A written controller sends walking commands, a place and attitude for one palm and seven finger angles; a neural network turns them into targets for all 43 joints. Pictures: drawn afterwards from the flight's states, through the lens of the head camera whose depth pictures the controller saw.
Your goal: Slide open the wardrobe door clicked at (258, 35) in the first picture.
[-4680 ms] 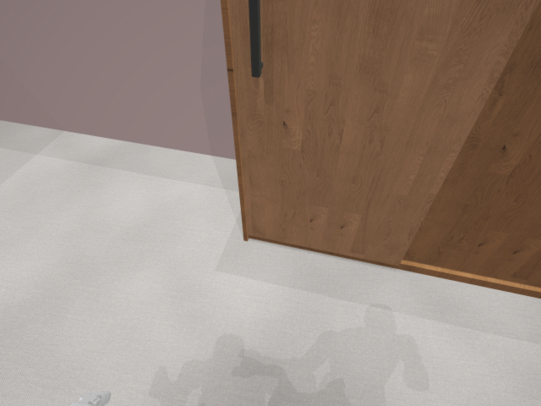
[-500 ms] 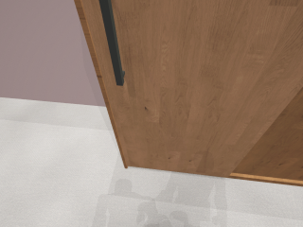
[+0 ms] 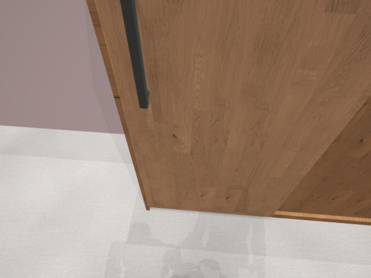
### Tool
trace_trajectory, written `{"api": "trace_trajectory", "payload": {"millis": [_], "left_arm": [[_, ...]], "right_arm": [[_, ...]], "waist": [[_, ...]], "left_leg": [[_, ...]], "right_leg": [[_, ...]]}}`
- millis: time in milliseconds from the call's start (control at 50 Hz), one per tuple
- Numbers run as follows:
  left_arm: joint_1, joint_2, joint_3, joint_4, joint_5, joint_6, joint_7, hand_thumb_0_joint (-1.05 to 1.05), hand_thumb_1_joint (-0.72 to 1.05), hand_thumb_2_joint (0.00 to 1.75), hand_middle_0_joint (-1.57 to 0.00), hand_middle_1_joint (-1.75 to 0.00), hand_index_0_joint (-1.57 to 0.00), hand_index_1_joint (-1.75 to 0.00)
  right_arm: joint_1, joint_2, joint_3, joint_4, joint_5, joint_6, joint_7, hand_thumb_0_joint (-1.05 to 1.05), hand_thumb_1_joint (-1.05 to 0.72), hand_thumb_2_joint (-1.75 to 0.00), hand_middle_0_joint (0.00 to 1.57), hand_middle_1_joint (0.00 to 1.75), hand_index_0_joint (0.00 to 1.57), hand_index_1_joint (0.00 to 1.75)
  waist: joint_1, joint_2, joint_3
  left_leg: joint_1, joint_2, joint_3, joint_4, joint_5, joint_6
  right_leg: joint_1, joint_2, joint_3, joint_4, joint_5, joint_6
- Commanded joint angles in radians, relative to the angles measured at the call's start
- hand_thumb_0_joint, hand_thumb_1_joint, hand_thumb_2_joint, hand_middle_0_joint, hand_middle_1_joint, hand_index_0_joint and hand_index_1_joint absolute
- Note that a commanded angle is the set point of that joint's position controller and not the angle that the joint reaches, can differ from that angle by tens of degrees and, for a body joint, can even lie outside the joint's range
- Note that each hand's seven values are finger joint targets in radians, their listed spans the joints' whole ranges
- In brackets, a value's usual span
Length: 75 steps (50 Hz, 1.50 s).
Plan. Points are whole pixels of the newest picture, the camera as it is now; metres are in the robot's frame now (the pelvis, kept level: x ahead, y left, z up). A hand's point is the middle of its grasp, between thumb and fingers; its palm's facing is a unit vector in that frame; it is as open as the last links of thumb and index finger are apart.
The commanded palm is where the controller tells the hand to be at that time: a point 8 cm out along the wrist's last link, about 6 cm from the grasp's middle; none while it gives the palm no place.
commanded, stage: come to a stop and stand still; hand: left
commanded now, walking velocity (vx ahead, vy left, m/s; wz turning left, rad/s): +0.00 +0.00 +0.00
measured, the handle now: (139, 57) +0.54 +0.14 +0.20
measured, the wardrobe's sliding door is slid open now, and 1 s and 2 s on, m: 0.00 0.00 0.00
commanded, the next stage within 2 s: look again from close up in 0.08 s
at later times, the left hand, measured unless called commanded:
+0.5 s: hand out of the picture +0.04 +0.22 -0.15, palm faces +0.01 -0.95 -0.33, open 7.4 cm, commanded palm none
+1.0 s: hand out of the picture -0.01 +0.23 -0.16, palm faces +0.01 -0.95 -0.30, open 7.4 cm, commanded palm none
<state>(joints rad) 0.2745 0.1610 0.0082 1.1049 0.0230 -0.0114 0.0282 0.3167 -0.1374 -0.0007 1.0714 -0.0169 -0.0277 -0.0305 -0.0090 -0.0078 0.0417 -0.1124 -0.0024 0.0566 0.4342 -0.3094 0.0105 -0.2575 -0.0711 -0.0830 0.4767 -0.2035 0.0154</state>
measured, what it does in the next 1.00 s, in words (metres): stands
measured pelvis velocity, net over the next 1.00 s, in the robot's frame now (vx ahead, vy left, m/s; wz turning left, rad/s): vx -0.04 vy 0.00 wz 0.02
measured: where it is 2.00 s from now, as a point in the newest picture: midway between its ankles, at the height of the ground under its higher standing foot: outside the picture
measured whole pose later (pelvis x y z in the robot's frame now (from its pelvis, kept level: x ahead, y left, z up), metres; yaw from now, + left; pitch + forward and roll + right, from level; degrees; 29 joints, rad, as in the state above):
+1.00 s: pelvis -0.04 +0.00 +0.00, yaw +1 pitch -3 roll +0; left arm 0.23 0.29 0.00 1.08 0.02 -0.01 0.02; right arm 0.25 -0.28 0.00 1.10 -0.01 0.00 0.01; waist 0.00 0.00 0.03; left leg -0.13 -0.01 0.04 0.42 -0.24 0.01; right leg -0.24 -0.07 -0.09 0.39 -0.11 0.01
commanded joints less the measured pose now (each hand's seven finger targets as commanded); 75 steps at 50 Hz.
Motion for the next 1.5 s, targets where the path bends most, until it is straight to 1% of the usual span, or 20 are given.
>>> {"api": "trace_trajectory", "payload": {"millis": [0, 20, 60, 120, 220, 320, 380, 480, 540, 600, 660, 720, 800, 880, 960, 1040, 1160, 1220, 1400, 1480], "left_arm": [[0.068, 0.141, 0.028, -0.096, -0.003, -0.021, 0.009, 0.00, 0.90, 0.90, -0.20, -0.30, -0.20, -0.30], [0.054, 0.153, 0.036, -0.106, -0.001, -0.015, 0.009, 0.00, 0.90, 0.90, -0.20, -0.30, -0.20, -0.30], [0.028, 0.169, 0.043, -0.128, 0.001, -0.010, 0.008, 0.00, 0.90, 0.90, -0.20, -0.30, -0.20, -0.30], [0.012, 0.192, 0.044, -0.150, -0.002, -0.010, 0.007, 0.00, 0.90, 0.90, -0.20, -0.30, -0.20, -0.30], [-0.030, 0.249, 0.051, -0.180, -0.005, -0.018, 0.003, 0.00, 0.90, 0.90, -0.20, -0.30, -0.20, -0.30], [-0.080, 0.292, 0.050, -0.195, -0.004, -0.019, -0.003, 0.00, 0.90, 0.90, -0.20, -0.30, -0.20, -0.30], [-0.096, 0.315, 0.051, -0.194, -0.003, -0.017, -0.007, 0.00, 0.90, 0.90, -0.20, -0.30, -0.20, -0.30], [-0.100, 0.337, 0.053, -0.186, -0.001, -0.016, -0.010, 0.00, 0.90, 0.90, -0.20, -0.30, -0.20, -0.30], [-0.101, 0.343, 0.050, -0.178, -0.002, -0.018, -0.011, 0.00, 0.90, 0.90, -0.20, -0.30, -0.20, -0.30], [-0.095, 0.337, 0.044, -0.163, -0.004, -0.021, -0.010, 0.00, 0.90, 0.90, -0.20, -0.30, -0.20, -0.30], [-0.086, 0.336, 0.040, -0.145, -0.005, -0.020, -0.010, 0.00, 0.90, 0.90, -0.20, -0.30, -0.20, -0.30], [-0.080, 0.329, 0.036, -0.126, -0.006, -0.021, -0.008, 0.00, 0.90, 0.90, -0.20, -0.30, -0.20, -0.30], [-0.070, 0.317, 0.030, -0.107, -0.007, -0.021, -0.006, 0.00, 0.90, 0.90, -0.20, -0.30, -0.20, -0.30], [-0.064, 0.310, 0.027, -0.092, -0.007, -0.018, -0.004, 0.00, 0.90, 0.90, -0.20, -0.30, -0.20, -0.30], [-0.063, 0.303, 0.027, -0.089, -0.006, -0.019, -0.003, 0.00, 0.90, 0.90, -0.20, -0.30, -0.20, -0.30], [-0.068, 0.299, 0.026, -0.088, -0.006, -0.022, -0.002, 0.00, 0.90, 0.90, -0.20, -0.30, -0.20, -0.30], [-0.079, 0.299, 0.025, -0.085, -0.006, -0.023, -0.001, 0.00, 0.90, 0.90, -0.20, -0.30, -0.20, -0.30], [-0.082, 0.304, 0.025, -0.086, -0.006, -0.026, -0.001, 0.00, 0.90, 0.90, -0.20, -0.30, -0.20, -0.30], [-0.112, 0.320, 0.026, -0.086, -0.005, -0.023, -0.004, 0.00, 0.90, 0.90, -0.20, -0.30, -0.20, -0.30], [-0.123, 0.329, 0.027, -0.085, -0.006, -0.022, -0.006, 0.00, 0.90, 0.90, -0.20, -0.30, -0.20, -0.30]], "right_arm": [[0.045, -0.175, -0.048, -0.103, -0.001, -0.023, -0.022, 0.00, -0.90, -0.90, 0.20, 0.30, 0.20, 0.30], [0.039, -0.189, -0.056, -0.108, 0.000, -0.015, -0.021, 0.00, -0.90, -0.90, 0.20, 0.30, 0.20, 0.30], [0.033, -0.208, -0.062, -0.118, 0.001, -0.008, -0.019, 0.00, -0.90, -0.90, 0.20, 0.30, 0.20, 0.30], [0.005, -0.225, -0.059, -0.126, 0.000, -0.006, -0.013, 0.00, -0.90, -0.90, 0.20, 0.30, 0.20, 0.30], [-0.045, -0.265, -0.061, -0.141, 0.000, -0.005, -0.001, 0.00, -0.90, -0.90, 0.20, 0.30, 0.20, 0.30], [-0.092, -0.300, -0.057, -0.144, -0.002, -0.002, 0.012, 0.00, -0.90, -0.90, 0.20, 0.30, 0.20, 0.30], [-0.098, -0.316, -0.057, -0.141, -0.003, 0.003, 0.019, 0.00, -0.90, -0.90, 0.20, 0.30, 0.20, 0.30], [-0.082, -0.332, -0.057, -0.124, -0.003, 0.008, 0.028, 0.00, -0.90, -0.90, 0.20, 0.30, 0.20, 0.30], [-0.072, -0.340, -0.055, -0.113, -0.001, 0.005, 0.030, 0.00, -0.90, -0.90, 0.20, 0.30, 0.20, 0.30], [-0.074, -0.340, -0.051, -0.099, 0.001, 0.000, 0.031, 0.00, -0.90, -0.90, 0.20, 0.30, 0.20, 0.30], [-0.080, -0.347, -0.048, -0.086, 0.003, -0.001, 0.031, 0.00, -0.90, -0.90, 0.20, 0.30, 0.20, 0.30], [-0.071, -0.346, -0.047, -0.070, 0.005, -0.002, 0.029, 0.00, -0.90, -0.90, 0.20, 0.30, 0.20, 0.30], [-0.064, -0.340, -0.043, -0.051, 0.008, -0.004, 0.027, 0.00, -0.90, -0.90, 0.20, 0.30, 0.20, 0.30], [-0.073, -0.335, -0.043, -0.039, 0.008, 0.000, 0.026, 0.00, -0.90, -0.90, 0.20, 0.30, 0.20, 0.30], [-0.074, -0.327, -0.042, -0.031, 0.008, 0.001, 0.026, 0.00, -0.90, -0.90, 0.20, 0.30, 0.20, 0.30], [-0.095, -0.326, -0.043, -0.031, 0.009, -0.003, 0.024, 0.00, -0.90, -0.90, 0.20, 0.30, 0.20, 0.30], [-0.129, -0.330, -0.042, -0.029, 0.009, -0.003, 0.023, 0.00, -0.90, -0.90, 0.20, 0.30, 0.20, 0.30], [-0.135, -0.333, -0.043, -0.030, 0.009, -0.003, 0.022, 0.00, -0.90, -0.90, 0.20, 0.30, 0.20, 0.30], [-0.173, -0.348, -0.041, -0.035, 0.007, -0.002, 0.022, 0.00, -0.90, -0.90, 0.20, 0.30, 0.20, 0.30], [-0.182, -0.362, -0.040, -0.035, 0.007, -0.001, 0.023, 0.00, -0.90, -0.90, 0.20, 0.30, 0.20, 0.30]], "waist": [[0.004, 0.032, -0.174], [0.000, -0.010, -0.108], [-0.003, -0.038, -0.009], [0.002, 0.000, 0.036], [0.004, -0.027, 0.007], [0.007, -0.006, 0.029], [0.005, -0.025, 0.050], [0.001, -0.036, 0.028], [-0.001, -0.022, 0.005], [0.004, 0.005, -0.015], [0.010, 0.029, 0.006], [0.010, 0.008, 0.010], [0.011, 0.012, 0.001], [0.012, 0.001, 0.030], [0.008, -0.004, 0.009], [0.009, 0.010, -0.014], [0.011, 0.007, -0.017], [0.010, -0.003, -0.043], [0.012, 0.027, -0.031], [0.011, 0.009, -0.026]], "left_leg": [[-0.052, 0.104, -0.080, 0.044, 0.455, 0.021], [-0.102, 0.098, -0.075, 0.036, 0.340, 0.022], [-0.159, 0.099, -0.082, 0.007, 0.268, 0.027], [-0.178, 0.101, -0.085, -0.013, 0.247, 0.028], [-0.154, 0.096, -0.087, -0.026, 0.173, 0.028], [-0.167, 0.098, -0.095, -0.075, 0.038, 0.027], [-0.181, 0.091, -0.098, -0.095, -0.049, 0.026], [-0.189, 0.081, -0.102, -0.102, -0.121, 0.027], [-0.184, 0.085, -0.103, -0.101, -0.097, 0.026], [-0.180, 0.099, -0.117, -0.119, -0.061, 0.024], [-0.217, 0.107, -0.133, -0.148, -0.096, 0.022], [-0.214, 0.111, -0.137, -0.151, -0.063, 0.020], [-0.194, 0.118, -0.138, -0.157, -0.010, 0.018], [-0.202, 0.113, -0.136, -0.164, -0.035, 0.017], [-0.176, 0.112, -0.131, -0.155, 0.002, 0.016], [-0.154, 0.119, -0.131, -0.151, 0.075, 0.016], [-0.124, 0.121, -0.127, -0.150, 0.143, 0.014], [-0.098, 0.123, -0.121, -0.140, 0.188, 0.014], [-0.089, 0.126, -0.127, -0.169, 0.180, 0.009], [-0.087, 0.124, -0.129, -0.180, 0.150, 0.009]], "right_leg": [[0.162, -0.044, 0.062, 0.051, 0.304, -0.072], [0.140, -0.051, 0.066, 0.043, 0.277, -0.071], [0.093, -0.050, 0.066, 0.043, 0.246, -0.070], [0.075, -0.045, 0.075, 0.029, 0.205, -0.068], [0.085, -0.060, 0.110, -0.019, 0.171, -0.067], [0.057, -0.066, 0.136, -0.099, -0.024, -0.057], [0.027, -0.073, 0.157, -0.153, -0.158, -0.050], [0.017, -0.083, 0.175, -0.200, -0.278, -0.041], [0.030, -0.086, 0.172, -0.200, -0.256, -0.041], [0.065, -0.082, 0.153, -0.181, -0.180, -0.041], [0.088, -0.080, 0.141, -0.173, -0.152, -0.036], [0.101, -0.079, 0.133, -0.167, -0.103, -0.036], [0.123, -0.080, 0.116, -0.156, -0.033, -0.035], [0.114, -0.082, 0.117, -0.167, -0.058, -0.031], [0.119, -0.084, 0.116, -0.167, -0.039, -0.033], [0.142, -0.083, 0.104, -0.149, 0.048, -0.033], [0.155, -0.086, 0.096, -0.147, 0.116, -0.033], [0.173, -0.089, 0.094, -0.144, 0.169, -0.035], [0.184, -0.087, 0.093, -0.162, 0.156, -0.033], [0.181, -0.089, 0.098, -0.179, 0.123, -0.030]]}}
